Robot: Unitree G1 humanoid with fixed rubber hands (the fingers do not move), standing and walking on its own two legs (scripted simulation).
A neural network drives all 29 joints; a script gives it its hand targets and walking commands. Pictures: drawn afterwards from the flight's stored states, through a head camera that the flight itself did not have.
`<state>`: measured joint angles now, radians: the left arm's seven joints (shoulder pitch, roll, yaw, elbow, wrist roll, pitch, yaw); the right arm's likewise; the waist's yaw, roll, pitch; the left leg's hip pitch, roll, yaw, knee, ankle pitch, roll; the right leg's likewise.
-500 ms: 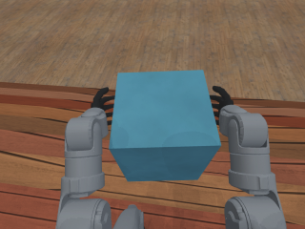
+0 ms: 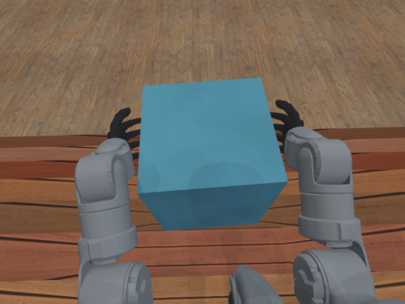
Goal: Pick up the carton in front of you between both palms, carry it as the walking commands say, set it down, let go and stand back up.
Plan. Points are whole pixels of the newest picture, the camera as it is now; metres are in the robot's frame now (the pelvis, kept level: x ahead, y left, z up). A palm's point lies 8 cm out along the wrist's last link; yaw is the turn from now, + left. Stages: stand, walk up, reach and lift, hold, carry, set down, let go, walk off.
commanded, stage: carry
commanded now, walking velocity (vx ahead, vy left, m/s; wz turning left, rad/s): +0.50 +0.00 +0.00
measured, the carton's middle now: (207, 163) +0.38 -0.03 +0.04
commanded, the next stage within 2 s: none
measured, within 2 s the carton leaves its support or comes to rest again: neither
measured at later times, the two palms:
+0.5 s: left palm (152, 118) +0.70 +0.11 -0.14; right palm (238, 109) +0.71 -0.18 -0.15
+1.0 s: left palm (173, 92) +1.08 +0.04 -0.37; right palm (231, 83) +1.10 -0.26 -0.36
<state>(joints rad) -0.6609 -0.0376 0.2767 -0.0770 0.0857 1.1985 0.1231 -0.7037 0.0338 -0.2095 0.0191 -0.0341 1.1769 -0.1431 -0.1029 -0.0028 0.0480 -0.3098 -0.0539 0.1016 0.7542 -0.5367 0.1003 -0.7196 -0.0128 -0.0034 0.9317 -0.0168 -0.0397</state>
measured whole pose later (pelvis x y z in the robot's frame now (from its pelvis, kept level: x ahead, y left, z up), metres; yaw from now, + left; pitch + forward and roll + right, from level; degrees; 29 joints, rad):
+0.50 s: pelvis +0.34 -0.05 -0.24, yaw -1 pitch +2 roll +0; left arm -0.71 0.00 0.17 0.19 -0.02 1.14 0.16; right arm -0.64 0.01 -0.27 0.08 -0.08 1.21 -0.11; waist 0.12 0.02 0.08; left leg -0.62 -0.03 0.06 0.64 0.31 0.06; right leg -0.33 0.17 -0.11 1.23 -0.82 -0.19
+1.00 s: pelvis +0.74 -0.12 -0.46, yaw -2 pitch +2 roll +0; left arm -0.53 -0.03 0.17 0.12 0.06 1.05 0.14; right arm -0.59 -0.01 -0.17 0.21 0.00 1.04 -0.14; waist 0.06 -0.01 -0.02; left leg -0.62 -0.03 -0.05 1.70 -0.58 0.04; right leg -0.46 0.10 -0.08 0.82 -0.40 -0.12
